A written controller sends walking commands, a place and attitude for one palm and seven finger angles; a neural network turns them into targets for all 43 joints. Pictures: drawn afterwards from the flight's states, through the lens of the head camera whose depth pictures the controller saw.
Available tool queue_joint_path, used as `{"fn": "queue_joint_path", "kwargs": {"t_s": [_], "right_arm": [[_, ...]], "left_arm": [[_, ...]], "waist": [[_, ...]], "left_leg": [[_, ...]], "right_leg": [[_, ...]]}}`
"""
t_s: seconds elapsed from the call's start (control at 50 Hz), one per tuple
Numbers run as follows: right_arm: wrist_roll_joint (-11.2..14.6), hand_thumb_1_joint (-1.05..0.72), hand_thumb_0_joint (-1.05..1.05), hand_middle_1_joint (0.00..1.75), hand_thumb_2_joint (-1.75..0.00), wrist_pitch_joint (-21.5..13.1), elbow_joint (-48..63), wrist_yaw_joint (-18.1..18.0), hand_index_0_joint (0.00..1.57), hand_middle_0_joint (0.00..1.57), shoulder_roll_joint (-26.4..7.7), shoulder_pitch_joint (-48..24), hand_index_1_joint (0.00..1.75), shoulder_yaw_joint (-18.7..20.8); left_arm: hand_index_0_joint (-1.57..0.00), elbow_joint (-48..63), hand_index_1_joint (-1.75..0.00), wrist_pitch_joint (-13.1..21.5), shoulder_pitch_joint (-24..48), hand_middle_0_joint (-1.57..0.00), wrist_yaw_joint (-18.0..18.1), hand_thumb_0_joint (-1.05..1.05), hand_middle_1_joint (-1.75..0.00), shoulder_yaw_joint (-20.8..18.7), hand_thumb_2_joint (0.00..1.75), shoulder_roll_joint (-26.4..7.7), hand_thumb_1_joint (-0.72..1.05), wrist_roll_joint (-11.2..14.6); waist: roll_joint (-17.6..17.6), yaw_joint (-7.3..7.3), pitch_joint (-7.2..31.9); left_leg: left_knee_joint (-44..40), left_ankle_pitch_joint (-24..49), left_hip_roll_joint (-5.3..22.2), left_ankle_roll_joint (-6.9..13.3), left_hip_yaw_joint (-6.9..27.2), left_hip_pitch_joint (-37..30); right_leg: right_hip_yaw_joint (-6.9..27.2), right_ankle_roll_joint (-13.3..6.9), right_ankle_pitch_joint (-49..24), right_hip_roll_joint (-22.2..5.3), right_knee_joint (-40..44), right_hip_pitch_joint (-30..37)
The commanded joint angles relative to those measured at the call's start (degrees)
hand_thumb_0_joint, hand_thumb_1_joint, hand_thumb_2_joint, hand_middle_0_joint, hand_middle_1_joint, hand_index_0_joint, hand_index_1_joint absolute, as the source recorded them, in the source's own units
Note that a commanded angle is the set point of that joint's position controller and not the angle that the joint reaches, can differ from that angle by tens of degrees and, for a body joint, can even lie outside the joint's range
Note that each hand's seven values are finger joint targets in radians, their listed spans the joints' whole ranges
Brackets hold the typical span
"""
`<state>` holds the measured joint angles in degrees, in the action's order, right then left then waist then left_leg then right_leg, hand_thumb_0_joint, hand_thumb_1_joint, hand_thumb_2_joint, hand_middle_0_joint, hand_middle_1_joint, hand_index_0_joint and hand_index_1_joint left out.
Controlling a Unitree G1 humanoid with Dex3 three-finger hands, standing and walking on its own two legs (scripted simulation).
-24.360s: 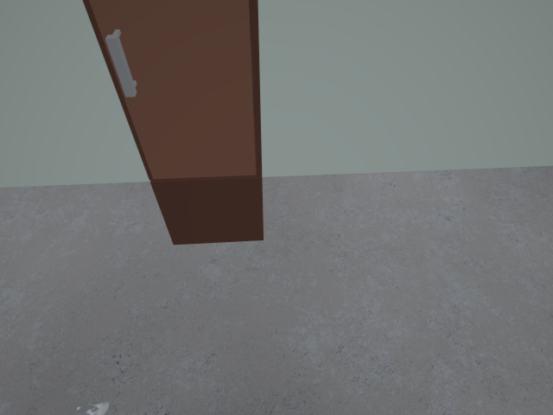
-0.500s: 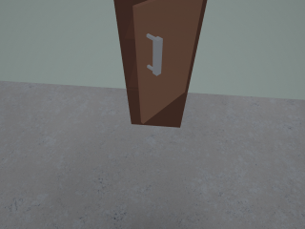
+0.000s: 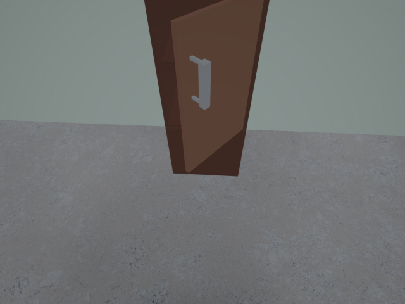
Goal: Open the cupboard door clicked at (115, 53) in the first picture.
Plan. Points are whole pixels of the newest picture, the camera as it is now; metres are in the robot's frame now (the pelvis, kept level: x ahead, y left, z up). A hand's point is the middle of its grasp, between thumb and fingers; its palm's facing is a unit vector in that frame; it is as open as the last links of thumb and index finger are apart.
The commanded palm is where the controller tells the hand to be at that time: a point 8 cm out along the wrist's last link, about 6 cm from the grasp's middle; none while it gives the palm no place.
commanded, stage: let the arm hang, fingers relaxed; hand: left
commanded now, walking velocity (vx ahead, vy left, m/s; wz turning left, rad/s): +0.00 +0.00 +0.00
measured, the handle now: (199, 82) +0.67 +0.05 +0.07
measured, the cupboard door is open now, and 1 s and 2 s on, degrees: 49 49 49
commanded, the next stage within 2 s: look to check the result in 0.04 s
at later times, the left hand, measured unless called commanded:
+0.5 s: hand out of the picture +0.09 +0.23 -0.15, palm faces -0.04 -0.94 -0.34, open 7.4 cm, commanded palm none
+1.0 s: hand out of the picture +0.12 +0.22 -0.16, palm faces -0.08 -0.94 -0.32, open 7.4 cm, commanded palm none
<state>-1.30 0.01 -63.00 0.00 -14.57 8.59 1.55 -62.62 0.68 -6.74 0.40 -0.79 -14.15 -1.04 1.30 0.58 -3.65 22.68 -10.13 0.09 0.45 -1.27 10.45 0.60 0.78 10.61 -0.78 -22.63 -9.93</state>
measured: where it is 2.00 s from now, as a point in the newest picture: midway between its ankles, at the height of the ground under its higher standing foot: outside the picture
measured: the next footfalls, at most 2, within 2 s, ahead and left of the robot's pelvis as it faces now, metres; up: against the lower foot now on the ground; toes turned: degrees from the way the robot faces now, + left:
left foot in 1.60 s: +0.16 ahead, +0.07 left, +0.00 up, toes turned -37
right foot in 1.82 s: +0.02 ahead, -0.18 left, +0.00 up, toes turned -33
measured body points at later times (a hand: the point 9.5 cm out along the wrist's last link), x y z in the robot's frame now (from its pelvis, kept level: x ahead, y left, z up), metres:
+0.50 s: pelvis +0.02 -0.01 +0.00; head +0.06 -0.02 +0.45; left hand +0.09 +0.28 -0.13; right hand +0.08 -0.29 -0.15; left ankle +0.03 +0.11 -0.74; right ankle +0.02 -0.13 -0.74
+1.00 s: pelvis +0.04 -0.01 +0.00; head +0.07 -0.03 +0.45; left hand +0.13 +0.26 -0.14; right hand +0.10 -0.30 -0.15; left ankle +0.03 +0.11 -0.74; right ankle +0.02 -0.13 -0.74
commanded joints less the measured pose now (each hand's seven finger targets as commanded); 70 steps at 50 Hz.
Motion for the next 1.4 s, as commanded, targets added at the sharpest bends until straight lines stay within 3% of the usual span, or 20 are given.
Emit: {"fn": "queue_joint_path", "kwargs": {"t_s": [0.0,0.4,0.78,0.86,0.9,1.0,1.02,1.04,1.06,1.08,1.1,1.12,1.14,1.16,1.18,1.2,1.24,1.28,1.32,1.38], "right_arm": [[0.09,-0.90,0.00,0.30,-0.90,-0.68,1.82,-0.68,0.20,0.20,-9.51,0.42,0.30,1.37],[0.37,-0.90,0.00,0.30,-0.90,-0.74,1.01,-0.70,0.20,0.20,-13.28,-2.38,0.30,1.11],[0.25,-0.90,0.00,0.30,-0.90,-0.86,1.74,-0.88,0.20,0.20,-14.96,-4.03,0.30,1.38],[0.12,-0.90,0.00,0.30,-0.90,0.39,2.15,-1.35,0.20,0.20,-8.48,0.77,0.30,0.81],[0.14,-0.90,0.00,0.30,-0.90,1.01,3.78,-1.70,0.20,0.20,-9.08,1.29,0.30,1.64],[-0.17,-0.90,0.00,0.30,-0.90,1.46,7.91,-2.29,0.20,0.20,-10.86,1.92,0.30,3.44],[-0.17,-0.90,0.00,0.30,-0.90,1.43,8.57,-2.31,0.20,0.20,-11.25,1.56,0.30,3.78],[-0.40,-0.90,0.00,0.30,-0.90,1.30,9.22,-2.28,0.20,0.20,-11.42,1.27,0.30,4.01],[-0.60,-0.90,0.00,0.30,-0.90,1.09,9.72,-2.25,0.20,0.20,-11.52,0.63,0.30,4.09],[-0.74,-0.90,0.00,0.30,-0.90,1.00,10.43,-2.24,0.20,0.20,-11.31,-0.35,0.30,4.10],[-0.82,-0.90,0.00,0.30,-0.90,0.90,10.99,-2.31,0.20,0.20,-10.94,-1.84,0.30,4.11],[-0.46,-0.90,0.00,0.30,-0.90,1.08,11.90,-2.32,0.20,0.20,-10.71,-4.11,0.30,4.18],[0.41,-0.90,0.00,0.30,-0.90,1.55,13.28,-2.34,0.20,0.20,-7.27,-4.33,0.30,4.06],[1.08,-0.90,0.00,0.30,-0.90,2.17,14.43,-1.86,0.20,0.20,-5.35,-4.33,0.30,3.70],[0.88,-0.90,0.00,0.30,-0.90,2.82,13.22,-1.98,0.20,0.20,-5.94,-3.43,0.30,3.86],[0.73,-0.90,0.00,0.30,-0.90,2.56,13.13,-1.96,0.20,0.20,-5.51,-3.67,0.30,3.92],[0.57,-0.90,0.00,0.30,-0.90,2.20,12.80,-1.85,0.20,0.20,-4.26,-2.55,0.30,3.45],[0.78,-0.90,0.00,0.30,-0.90,2.13,12.86,-1.93,0.20,0.20,-2.80,-3.25,0.30,3.15],[1.00,-0.90,0.00,0.30,-0.90,1.93,13.52,-1.98,0.20,0.20,-1.98,-4.23,0.30,3.03],[1.24,-0.90,0.00,0.30,-0.90,1.65,14.21,-2.15,0.20,0.20,-1.69,-4.68,0.30,3.04]], "left_arm": [[-0.20,1.94,-0.30,1.04,-0.15,-0.20,0.73,0.00,-0.30,-2.18,0.90,-11.30,0.90,0.25],[-0.20,0.94,-0.30,1.30,1.97,-0.20,0.74,0.00,-0.30,-1.89,0.90,-14.60,0.90,0.49],[-0.20,1.67,-0.30,1.51,3.00,-0.20,0.79,0.00,-0.30,-2.21,0.90,-15.93,0.90,0.42],[-0.20,2.41,-0.30,-0.60,0.10,-0.20,0.98,0.00,-0.30,-1.97,0.90,-10.17,0.90,0.44],[-0.20,3.87,-0.30,-1.46,-0.61,-0.20,0.84,0.00,-0.30,-2.54,0.90,-10.58,0.90,0.34],[-0.20,8.45,-0.30,-2.67,-1.64,-0.20,0.02,0.00,-0.30,-3.61,0.90,-9.23,0.90,0.00],[-0.20,9.02,-0.30,-2.87,-1.98,-0.20,-0.14,0.00,-0.30,-3.75,0.90,-8.52,0.90,0.01],[-0.20,9.70,-0.30,-3.27,-2.46,-0.20,-0.40,0.00,-0.30,-3.84,0.90,-7.91,0.90,0.07],[-0.20,10.34,-0.30,-3.55,-2.54,-0.20,-0.62,0.00,-0.30,-4.01,0.90,-6.96,0.90,0.08],[-0.20,10.83,-0.30,-3.77,-3.21,-0.20,-0.81,0.00,-0.30,-4.26,0.90,-6.56,0.90,0.11],[-0.20,10.83,-0.30,-3.57,-5.38,-0.20,-1.05,0.00,-0.30,-4.53,0.90,-6.17,0.90,-0.03],[-0.20,9.98,-0.30,-3.20,-9.70,-0.20,-1.10,0.00,-0.30,-5.03,0.90,-6.73,0.90,-0.27],[-0.20,9.51,-0.30,-2.42,-12.54,-0.20,-0.41,0.00,-0.30,-6.14,0.90,-11.63,0.90,-1.01],[-0.20,9.35,-0.30,-2.28,-13.04,-0.20,0.23,0.00,-0.30,-6.61,0.90,-14.95,0.90,-0.49],[-0.20,10.14,-0.30,-2.43,-11.45,-0.20,0.89,0.00,-0.30,-6.70,0.90,-13.43,0.90,-0.22],[-0.20,11.09,-0.30,-2.42,-7.76,-0.20,1.20,0.00,-0.30,-6.50,0.90,-11.48,0.90,-0.20],[-0.20,11.97,-0.30,-1.81,-6.68,-0.20,1.62,0.00,-0.30,-6.03,0.90,-8.86,0.90,-0.03],[-0.20,11.55,-0.30,-1.48,-8.37,-0.20,1.70,0.00,-0.30,-6.18,0.90,-8.68,0.90,-0.08],[-0.20,10.99,-0.30,-1.46,-9.48,-0.20,1.70,0.00,-0.30,-6.41,0.90,-8.96,0.90,-0.31],[-0.20,10.72,-0.30,-1.82,-10.31,-0.20,1.34,0.00,-0.30,-6.80,0.90,-9.54,0.90,-0.39]], "waist": [[-1.01,-0.05,2.73],[-1.53,0.11,5.90],[-0.64,0.26,5.68],[-1.13,0.73,6.14],[-1.52,0.68,5.29],[2.72,0.42,4.57],[5.03,0.03,4.01],[7.96,-0.36,3.43],[9.93,-0.86,2.64],[10.52,-1.40,1.96],[8.28,-3.05,2.10],[2.57,-5.45,2.65],[-14.30,-6.01,2.78],[-20.39,-6.01,2.13],[-13.95,-4.59,2.42],[-11.78,-2.59,1.24],[-9.05,-1.47,5.70],[-6.57,-2.02,7.89],[-6.42,-2.56,7.37],[-9.40,-3.15,7.49]], "left_leg": [[-5.13,4.38,5.87,1.16,5.83,-2.02],[-6.19,8.66,6.74,0.79,5.36,-6.26],[-5.79,12.22,7.20,0.37,4.12,-8.49],[-1.15,12.08,7.79,-0.68,0.47,-8.13],[0.64,10.82,8.35,-0.48,-0.65,-7.60],[0.43,7.95,13.60,2.67,1.66,-6.77],[-0.59,7.47,15.87,4.08,3.01,-5.49],[-2.53,8.00,19.28,6.20,5.05,-3.79],[-3.18,10.74,21.87,8.04,5.72,-2.63],[-2.44,11.37,22.92,8.42,4.66,0.02],[1.65,13.68,21.34,6.74,1.69,2.29],[9.60,10.68,17.18,3.46,-1.97,5.12],[24.27,-5.77,6.49,-1.67,-7.86,12.42],[37.96,-26.92,0.34,-3.00,-4.03,18.04],[44.13,-23.39,1.94,-2.32,3.32,19.94],[46.11,-19.05,2.96,-2.56,4.73,22.36],[44.27,-14.73,3.45,-3.43,4.49,20.72],[39.24,-14.83,2.78,-3.97,3.22,18.94],[33.67,-15.62,2.10,-4.11,2.77,18.01],[28.53,-14.96,1.04,-3.93,2.52,17.05]], "right_leg": [[4.66,-2.93,-2.75,-5.33,5.05,-0.45],[4.73,-2.89,-7.95,-5.88,6.38,2.88],[5.62,-3.10,-14.32,-5.90,6.34,3.27],[7.24,-2.66,-18.57,-5.31,1.62,0.73],[7.88,-2.82,-18.92,-4.57,-0.99,-1.75],[6.78,-2.36,-11.84,-0.39,-11.71,-9.21],[5.78,-2.18,-6.85,0.53,-16.00,-10.34],[3.68,-1.79,4.78,1.53,-21.86,-11.42],[1.30,-1.39,14.94,1.43,-25.73,-11.97],[1.27,-1.63,17.88,-0.04,-26.23,-10.41],[0.97,-1.90,14.94,-0.83,-21.46,-6.22],[2.77,-2.45,4.16,-1.14,-12.22,-1.76],[18.99,-4.96,-11.90,-9.93,1.04,1.32],[32.11,-10.63,-18.60,-18.52,7.81,0.23],[32.41,-11.40,-8.43,-16.13,8.28,-0.39],[30.28,-12.09,-8.75,-13.94,6.10,-0.20],[25.40,-12.03,-15.64,-11.47,3.57,2.70],[23.92,-12.06,-21.56,-10.50,2.15,5.11],[25.10,-12.32,-23.90,-10.29,1.92,6.24],[26.08,-12.06,-23.81,-8.92,1.80,7.41]]}}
